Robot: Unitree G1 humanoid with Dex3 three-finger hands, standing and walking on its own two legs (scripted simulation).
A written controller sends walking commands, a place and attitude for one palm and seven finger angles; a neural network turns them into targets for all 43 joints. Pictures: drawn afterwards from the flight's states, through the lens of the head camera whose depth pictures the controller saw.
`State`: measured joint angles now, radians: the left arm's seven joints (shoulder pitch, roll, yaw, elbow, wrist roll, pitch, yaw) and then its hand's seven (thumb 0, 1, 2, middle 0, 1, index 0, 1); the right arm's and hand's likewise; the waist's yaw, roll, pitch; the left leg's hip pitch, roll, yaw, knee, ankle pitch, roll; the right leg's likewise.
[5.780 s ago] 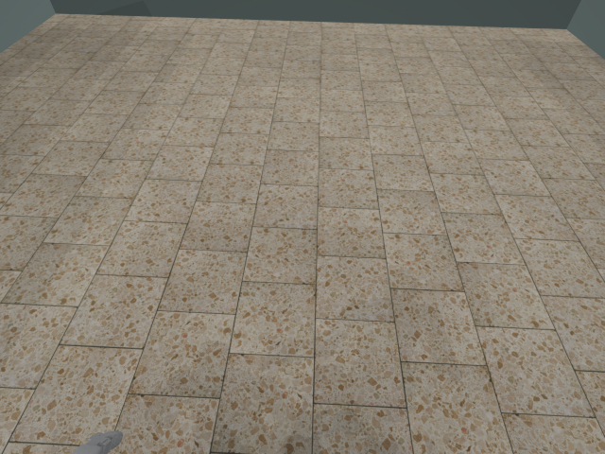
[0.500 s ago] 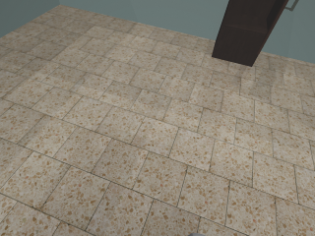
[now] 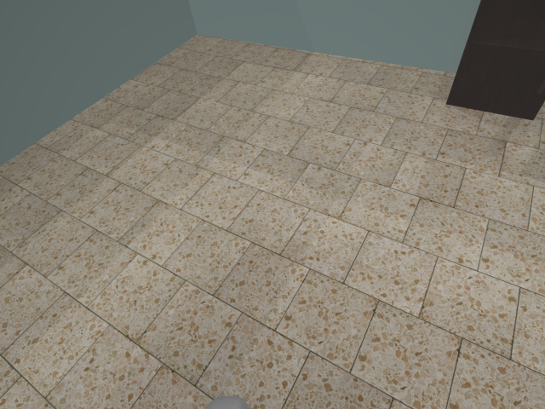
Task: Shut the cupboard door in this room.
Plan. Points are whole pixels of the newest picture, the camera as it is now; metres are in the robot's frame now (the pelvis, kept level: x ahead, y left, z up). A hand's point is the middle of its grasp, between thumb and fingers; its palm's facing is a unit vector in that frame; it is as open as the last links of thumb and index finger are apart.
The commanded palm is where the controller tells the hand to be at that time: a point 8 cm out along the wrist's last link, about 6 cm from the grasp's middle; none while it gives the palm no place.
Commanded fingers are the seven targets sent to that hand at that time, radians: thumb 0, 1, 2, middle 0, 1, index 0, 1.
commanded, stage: turn or walk to find it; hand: left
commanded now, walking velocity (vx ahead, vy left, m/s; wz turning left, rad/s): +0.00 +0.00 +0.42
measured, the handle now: out of the picture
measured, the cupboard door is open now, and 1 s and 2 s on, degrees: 77 77 77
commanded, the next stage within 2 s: none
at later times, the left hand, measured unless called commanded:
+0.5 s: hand out of the picture -0.03 +0.27 -0.18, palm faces +0.28 -0.93 -0.24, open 7.4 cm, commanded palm none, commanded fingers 0.00 0.90 0.90 -0.20 -0.30 -0.20 -0.30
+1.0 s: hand out of the picture -0.01 +0.21 -0.14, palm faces +0.41 -0.87 -0.28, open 7.4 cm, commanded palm none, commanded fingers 0.00 0.90 0.90 -0.20 -0.30 -0.20 -0.30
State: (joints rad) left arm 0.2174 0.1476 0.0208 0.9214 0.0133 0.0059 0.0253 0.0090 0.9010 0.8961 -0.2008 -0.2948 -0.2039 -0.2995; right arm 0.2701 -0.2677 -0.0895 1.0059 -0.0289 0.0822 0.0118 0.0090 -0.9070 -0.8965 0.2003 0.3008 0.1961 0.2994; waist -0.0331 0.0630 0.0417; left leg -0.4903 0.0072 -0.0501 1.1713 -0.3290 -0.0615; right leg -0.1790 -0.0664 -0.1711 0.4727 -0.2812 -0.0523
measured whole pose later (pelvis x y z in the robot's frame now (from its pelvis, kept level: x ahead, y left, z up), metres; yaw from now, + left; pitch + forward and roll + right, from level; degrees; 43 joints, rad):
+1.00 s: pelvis -0.03 +0.00 +0.00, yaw +25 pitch -2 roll +2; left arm 0.19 0.15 0.02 0.91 0.02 0.02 0.03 0.01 0.90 0.90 -0.20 -0.29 -0.20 -0.30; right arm 0.27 -0.26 -0.09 1.00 -0.03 0.08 0.01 0.01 -0.91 -0.90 0.20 0.30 0.20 0.30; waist -0.04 0.06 0.04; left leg -0.50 -0.01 -0.03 1.15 -0.37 -0.05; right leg -0.21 -0.08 -0.14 0.51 -0.27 -0.02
